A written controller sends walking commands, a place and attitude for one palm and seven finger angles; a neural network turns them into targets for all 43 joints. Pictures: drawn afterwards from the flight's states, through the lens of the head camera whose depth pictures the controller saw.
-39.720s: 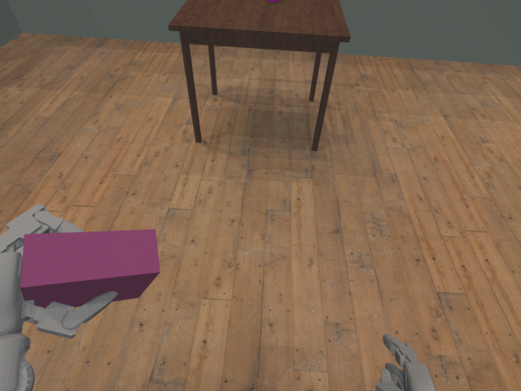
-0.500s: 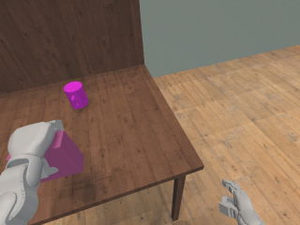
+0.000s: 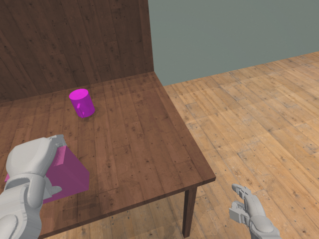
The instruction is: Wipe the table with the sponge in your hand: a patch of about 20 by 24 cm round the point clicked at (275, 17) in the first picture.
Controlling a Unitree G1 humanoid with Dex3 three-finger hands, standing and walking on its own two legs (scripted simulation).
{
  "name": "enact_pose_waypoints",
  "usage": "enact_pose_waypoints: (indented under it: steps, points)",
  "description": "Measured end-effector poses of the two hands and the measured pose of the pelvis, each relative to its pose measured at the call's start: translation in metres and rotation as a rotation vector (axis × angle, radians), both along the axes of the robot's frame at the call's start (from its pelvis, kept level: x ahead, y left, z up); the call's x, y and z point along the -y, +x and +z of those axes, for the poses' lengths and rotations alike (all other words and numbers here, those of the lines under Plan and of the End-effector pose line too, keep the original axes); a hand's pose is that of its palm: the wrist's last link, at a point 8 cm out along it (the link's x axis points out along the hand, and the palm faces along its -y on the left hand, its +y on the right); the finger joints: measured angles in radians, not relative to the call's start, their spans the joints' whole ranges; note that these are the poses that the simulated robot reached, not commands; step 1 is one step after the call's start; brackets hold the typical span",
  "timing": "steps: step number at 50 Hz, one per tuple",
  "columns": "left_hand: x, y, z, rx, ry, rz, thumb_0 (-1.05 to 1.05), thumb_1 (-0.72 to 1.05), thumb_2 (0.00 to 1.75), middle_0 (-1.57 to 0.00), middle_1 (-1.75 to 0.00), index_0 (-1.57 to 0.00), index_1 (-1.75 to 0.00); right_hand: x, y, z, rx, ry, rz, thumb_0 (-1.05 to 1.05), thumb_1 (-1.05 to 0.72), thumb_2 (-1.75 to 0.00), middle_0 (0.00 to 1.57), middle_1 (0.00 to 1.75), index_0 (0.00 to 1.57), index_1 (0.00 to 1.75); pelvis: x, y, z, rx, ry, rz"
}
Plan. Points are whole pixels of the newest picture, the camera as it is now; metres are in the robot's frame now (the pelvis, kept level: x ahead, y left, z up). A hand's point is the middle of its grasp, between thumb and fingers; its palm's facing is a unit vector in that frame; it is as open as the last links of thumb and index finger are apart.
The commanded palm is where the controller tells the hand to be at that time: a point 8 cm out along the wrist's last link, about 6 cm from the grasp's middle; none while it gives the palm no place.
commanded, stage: bring the sponge back beside the body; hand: left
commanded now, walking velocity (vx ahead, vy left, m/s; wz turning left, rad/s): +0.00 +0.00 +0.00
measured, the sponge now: (57, 180) +0.20 +0.30 +0.06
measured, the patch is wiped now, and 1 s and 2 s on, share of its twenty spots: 1.00 1.00 1.00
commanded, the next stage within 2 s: step back with the hand held close in 0.88 s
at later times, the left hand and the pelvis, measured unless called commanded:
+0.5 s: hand (55, 180) +0.19 +0.27 +0.10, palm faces +0.05 -0.14 -0.99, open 9.6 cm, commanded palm +0.15 +0.27 +0.18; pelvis -0.01 -0.01 +0.00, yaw -1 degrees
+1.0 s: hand (59, 179) +0.19 +0.26 +0.10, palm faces +0.06 -0.14 -0.99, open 9.6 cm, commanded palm +0.16 +0.26 +0.17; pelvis -0.01 -0.01 +0.00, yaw -1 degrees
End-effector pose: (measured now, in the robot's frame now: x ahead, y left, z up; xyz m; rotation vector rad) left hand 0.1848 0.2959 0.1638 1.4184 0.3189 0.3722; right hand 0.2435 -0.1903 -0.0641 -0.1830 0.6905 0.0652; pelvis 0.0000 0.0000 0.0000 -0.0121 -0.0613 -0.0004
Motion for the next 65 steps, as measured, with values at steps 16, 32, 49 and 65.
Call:
enact_pose_waypoints:
  steps: [16,32,49,65]
  points:
    - [0.016,-0.015,-0.006,-0.005,-0.010,-0.024,-0.01,-0.49,1.06,-0.78,-1.38,-0.80,-1.40,0.010,-0.011,-0.002,0.008,-0.006,-0.018,0.02,-0.90,-0.90,0.20,0.30,0.20,0.30,0.006,-0.007,-0.001,0.018,0.002,-0.004]
    - [0.030,-0.024,-0.011,-0.004,-0.024,-0.024,-0.01,-0.49,1.06,-0.78,-1.38,-0.80,-1.40,0.016,-0.011,0.001,0.031,0.000,-0.021,0.02,-0.90,-0.90,0.20,0.30,0.20,0.30,0.012,-0.009,-0.001,0.022,0.005,-0.011]
    - [0.034,-0.020,-0.008,0.004,-0.022,-0.015,-0.01,-0.49,1.06,-0.78,-1.38,-0.80,-1.40,0.019,-0.005,0.004,0.045,0.005,-0.021,0.02,-0.90,-0.90,0.20,0.30,0.20,0.30,0.015,-0.007,-0.001,0.020,0.008,-0.010]
    - [0.027,-0.030,-0.001,0.538,-0.900,-0.318,-0.01,-0.49,1.06,-0.78,-1.39,-0.80,-1.40,0.056,-0.103,-0.020,-0.121,-0.141,-0.195,0.01,-0.90,-0.90,0.20,0.30,0.20,0.30,0.006,-0.015,-0.013,-0.092,-0.017,0.021]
